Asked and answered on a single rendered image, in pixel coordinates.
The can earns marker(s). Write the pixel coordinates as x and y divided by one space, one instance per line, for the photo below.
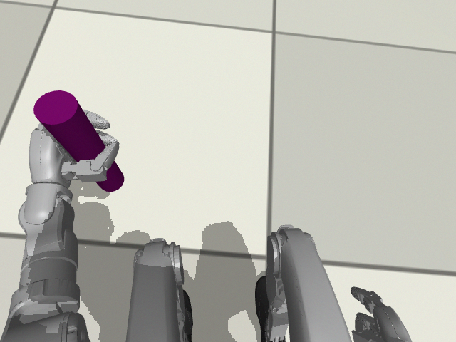
60 113

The right robot hand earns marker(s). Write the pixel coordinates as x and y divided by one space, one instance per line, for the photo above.
384 326

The left robot arm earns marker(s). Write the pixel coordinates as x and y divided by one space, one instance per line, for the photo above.
44 308

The left robot hand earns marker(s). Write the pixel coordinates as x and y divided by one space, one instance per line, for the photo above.
49 161

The right robot foot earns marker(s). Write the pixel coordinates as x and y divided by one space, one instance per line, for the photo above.
262 306

